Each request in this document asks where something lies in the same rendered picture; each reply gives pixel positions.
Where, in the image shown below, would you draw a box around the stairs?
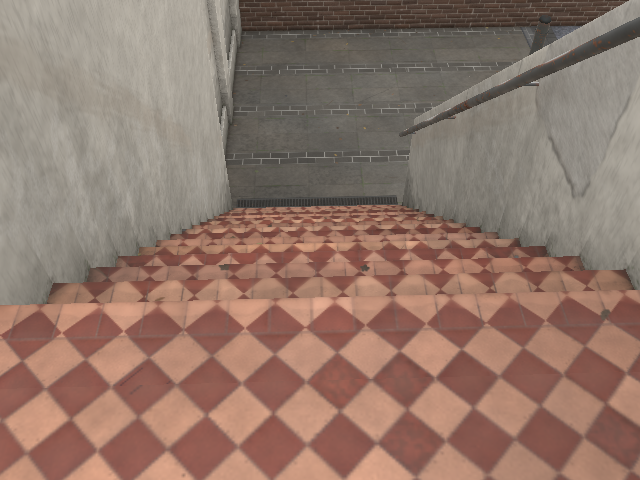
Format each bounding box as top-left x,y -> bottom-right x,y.
47,205 -> 635,304

